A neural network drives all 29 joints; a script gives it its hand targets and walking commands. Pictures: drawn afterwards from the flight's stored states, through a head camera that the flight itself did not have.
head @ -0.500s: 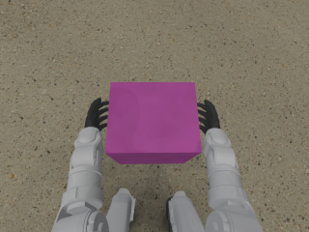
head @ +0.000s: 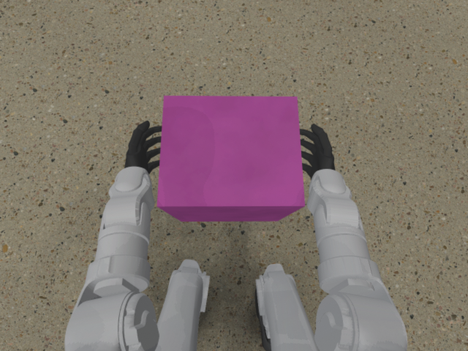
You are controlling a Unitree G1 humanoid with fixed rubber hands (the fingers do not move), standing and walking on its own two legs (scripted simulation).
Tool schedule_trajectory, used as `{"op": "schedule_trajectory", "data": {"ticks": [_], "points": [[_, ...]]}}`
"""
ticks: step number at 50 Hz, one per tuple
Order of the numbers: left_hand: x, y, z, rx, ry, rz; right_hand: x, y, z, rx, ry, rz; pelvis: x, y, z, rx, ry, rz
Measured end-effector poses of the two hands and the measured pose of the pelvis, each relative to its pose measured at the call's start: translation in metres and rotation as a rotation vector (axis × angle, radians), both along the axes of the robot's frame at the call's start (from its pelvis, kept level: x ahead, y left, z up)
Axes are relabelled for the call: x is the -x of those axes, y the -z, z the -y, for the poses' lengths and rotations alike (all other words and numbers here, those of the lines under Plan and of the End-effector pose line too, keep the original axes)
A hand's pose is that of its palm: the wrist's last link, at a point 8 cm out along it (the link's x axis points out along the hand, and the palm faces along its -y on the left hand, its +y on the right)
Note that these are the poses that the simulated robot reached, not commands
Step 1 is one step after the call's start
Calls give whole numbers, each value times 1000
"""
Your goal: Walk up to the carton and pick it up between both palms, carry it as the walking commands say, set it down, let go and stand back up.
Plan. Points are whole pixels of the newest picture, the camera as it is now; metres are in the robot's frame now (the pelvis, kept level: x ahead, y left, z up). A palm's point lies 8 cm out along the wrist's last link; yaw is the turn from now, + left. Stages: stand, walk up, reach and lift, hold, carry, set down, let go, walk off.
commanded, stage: set down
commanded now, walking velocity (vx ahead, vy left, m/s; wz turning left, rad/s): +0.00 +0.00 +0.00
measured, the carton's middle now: (230, 168) +0.45 +0.02 -0.15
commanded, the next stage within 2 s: none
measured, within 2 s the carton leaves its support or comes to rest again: neither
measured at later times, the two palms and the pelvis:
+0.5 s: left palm (152, 170) +0.44 +0.18 -0.16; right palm (305, 172) +0.45 -0.14 -0.16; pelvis -0.02 +0.00 -0.07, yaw -1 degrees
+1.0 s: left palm (161, 172) +0.46 +0.18 -0.25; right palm (293, 176) +0.47 -0.13 -0.25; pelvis -0.04 +0.00 -0.14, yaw -1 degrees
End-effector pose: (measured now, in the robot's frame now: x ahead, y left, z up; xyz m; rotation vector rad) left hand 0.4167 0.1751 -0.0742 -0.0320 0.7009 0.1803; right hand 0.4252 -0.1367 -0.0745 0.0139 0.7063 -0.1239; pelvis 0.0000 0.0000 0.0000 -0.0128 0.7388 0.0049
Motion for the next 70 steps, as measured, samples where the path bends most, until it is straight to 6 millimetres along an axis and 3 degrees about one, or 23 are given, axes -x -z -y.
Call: {"op": "schedule_trajectory", "data": {"ticks": [41, 70], "points": [[-36, 148, -3, -14, 25, -12, -33, 146, -3, 15, 4, -10, 32, 115, -3, 6, 10, -70], [-64, 248, -5, -28, 50, -35, -57, 248, -4, 25, 0, -32, 39, 181, -5, 9, 12, -57]]}}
